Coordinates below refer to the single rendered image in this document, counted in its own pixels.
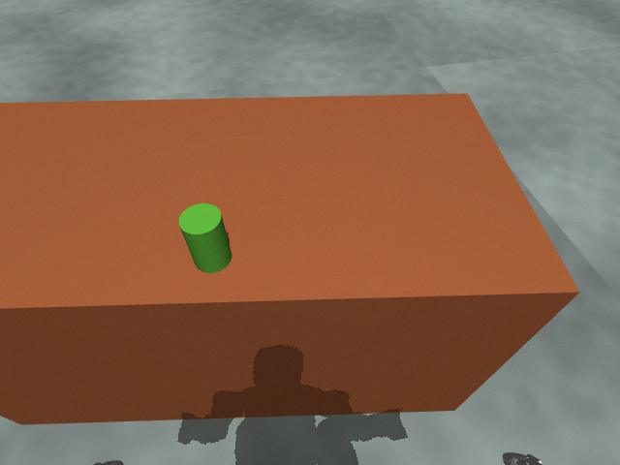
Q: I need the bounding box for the can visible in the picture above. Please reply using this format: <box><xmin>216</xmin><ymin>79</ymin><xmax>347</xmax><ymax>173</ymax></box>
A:
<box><xmin>178</xmin><ymin>203</ymin><xmax>232</xmax><ymax>273</ymax></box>

